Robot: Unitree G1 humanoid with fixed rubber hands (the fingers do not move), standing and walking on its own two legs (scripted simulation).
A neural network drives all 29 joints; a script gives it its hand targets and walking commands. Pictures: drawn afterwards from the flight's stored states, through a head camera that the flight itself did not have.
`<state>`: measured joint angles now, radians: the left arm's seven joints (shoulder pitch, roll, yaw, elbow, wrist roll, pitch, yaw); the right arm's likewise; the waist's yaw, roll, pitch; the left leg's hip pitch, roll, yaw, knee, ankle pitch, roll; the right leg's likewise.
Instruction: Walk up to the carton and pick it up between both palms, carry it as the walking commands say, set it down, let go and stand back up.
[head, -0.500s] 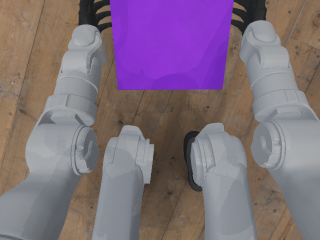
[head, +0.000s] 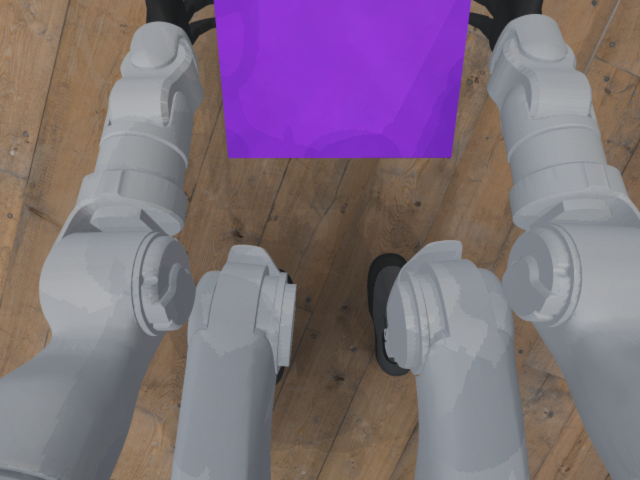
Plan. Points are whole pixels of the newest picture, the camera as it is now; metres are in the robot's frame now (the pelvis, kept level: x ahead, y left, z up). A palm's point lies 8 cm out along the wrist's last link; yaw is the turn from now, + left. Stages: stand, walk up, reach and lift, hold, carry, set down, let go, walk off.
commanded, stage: set down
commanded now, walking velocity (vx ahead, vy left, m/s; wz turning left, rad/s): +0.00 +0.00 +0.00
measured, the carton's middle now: (337, 29) +0.56 -0.02 -0.24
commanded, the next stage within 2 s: none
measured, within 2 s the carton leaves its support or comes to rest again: rests again in 1.00 s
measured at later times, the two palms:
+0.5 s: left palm (174, 24) +0.54 +0.14 -0.17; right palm (510, 15) +0.54 -0.19 -0.17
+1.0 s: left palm (178, 30) +0.54 +0.14 -0.18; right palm (506, 22) +0.54 -0.19 -0.18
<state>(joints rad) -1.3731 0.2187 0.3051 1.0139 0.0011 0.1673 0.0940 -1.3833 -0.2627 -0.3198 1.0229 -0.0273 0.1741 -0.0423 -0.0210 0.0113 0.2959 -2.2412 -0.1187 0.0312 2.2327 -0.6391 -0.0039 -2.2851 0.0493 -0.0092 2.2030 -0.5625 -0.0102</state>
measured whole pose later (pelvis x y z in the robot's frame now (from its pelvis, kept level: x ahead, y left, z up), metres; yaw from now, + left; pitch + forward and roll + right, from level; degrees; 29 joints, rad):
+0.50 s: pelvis +0.01 +0.00 -0.01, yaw +0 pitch +38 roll +1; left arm -1.36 0.21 0.35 0.98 0.02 0.14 0.06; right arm -1.38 -0.27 -0.34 1.02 -0.03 0.15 -0.01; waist -0.02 0.01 0.30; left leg -2.25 -0.10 0.04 2.27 -0.67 0.01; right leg -2.30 0.03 -0.02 2.24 -0.60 -0.02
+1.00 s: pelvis +0.01 +0.00 -0.01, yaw +0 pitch +37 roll +1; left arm -1.38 0.23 0.32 1.03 0.02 0.10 0.05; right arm -1.40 -0.30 -0.31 1.09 0.00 0.10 -0.01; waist -0.02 0.01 0.34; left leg -2.25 -0.09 0.04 2.28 -0.67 0.02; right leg -2.29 0.03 -0.02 2.25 -0.60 -0.02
